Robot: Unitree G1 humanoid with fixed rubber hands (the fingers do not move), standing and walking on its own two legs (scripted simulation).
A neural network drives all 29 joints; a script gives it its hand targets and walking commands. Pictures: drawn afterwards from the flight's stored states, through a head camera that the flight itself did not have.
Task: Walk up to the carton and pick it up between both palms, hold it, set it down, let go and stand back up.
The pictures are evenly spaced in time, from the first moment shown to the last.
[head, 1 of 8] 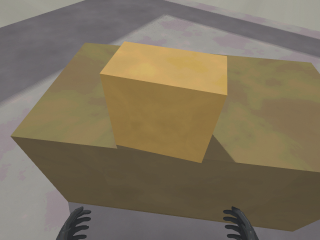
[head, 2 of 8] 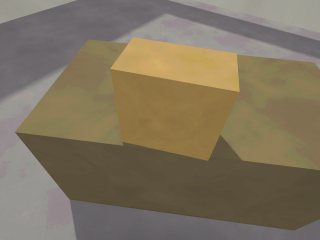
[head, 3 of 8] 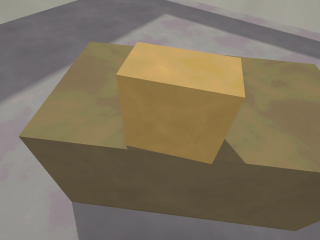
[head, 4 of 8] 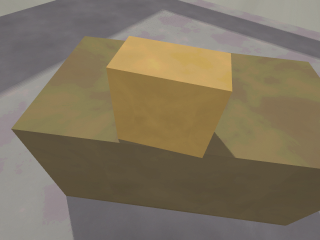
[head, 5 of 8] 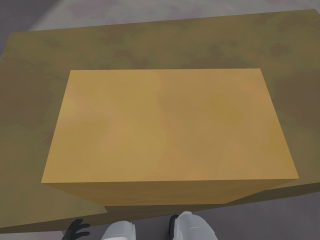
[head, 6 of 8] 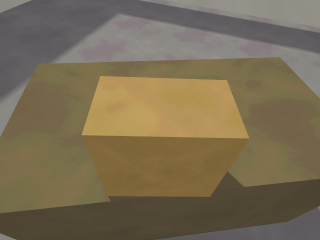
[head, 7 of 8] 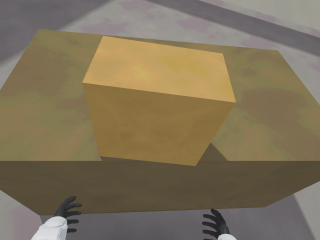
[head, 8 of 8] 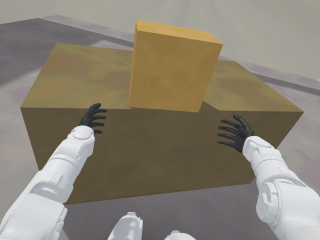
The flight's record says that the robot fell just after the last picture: yes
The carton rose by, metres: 0.00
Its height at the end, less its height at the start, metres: +0.00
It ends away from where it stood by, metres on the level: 0.00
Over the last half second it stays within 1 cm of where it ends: yes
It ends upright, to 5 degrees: yes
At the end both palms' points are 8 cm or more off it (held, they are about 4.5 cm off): yes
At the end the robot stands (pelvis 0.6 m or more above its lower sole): yes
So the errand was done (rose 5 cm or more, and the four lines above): no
